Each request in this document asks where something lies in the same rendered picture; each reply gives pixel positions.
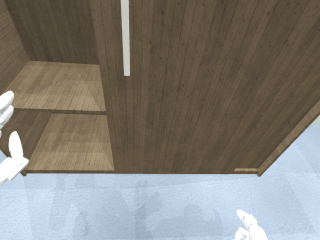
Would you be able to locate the handle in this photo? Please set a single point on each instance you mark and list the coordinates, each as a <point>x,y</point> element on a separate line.
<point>125,36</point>

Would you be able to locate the robot right hand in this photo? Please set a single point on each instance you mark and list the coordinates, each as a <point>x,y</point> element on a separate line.
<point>255,232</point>

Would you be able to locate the robot left hand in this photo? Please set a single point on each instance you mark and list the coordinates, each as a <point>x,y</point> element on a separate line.
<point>10,167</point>

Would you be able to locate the wardrobe door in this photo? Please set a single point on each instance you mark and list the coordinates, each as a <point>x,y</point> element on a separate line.
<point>206,77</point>
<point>299,102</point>

